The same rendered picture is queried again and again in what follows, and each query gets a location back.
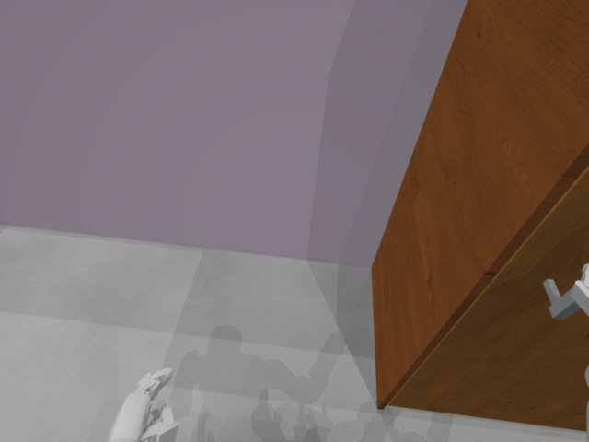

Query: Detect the robot right hand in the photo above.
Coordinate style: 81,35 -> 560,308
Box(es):
570,263 -> 589,316

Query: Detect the robot left hand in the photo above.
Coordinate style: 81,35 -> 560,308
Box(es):
107,367 -> 179,442

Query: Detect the wardrobe door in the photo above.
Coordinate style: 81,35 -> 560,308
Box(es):
388,165 -> 589,432

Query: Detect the handle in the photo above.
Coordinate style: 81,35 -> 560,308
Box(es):
543,279 -> 581,320

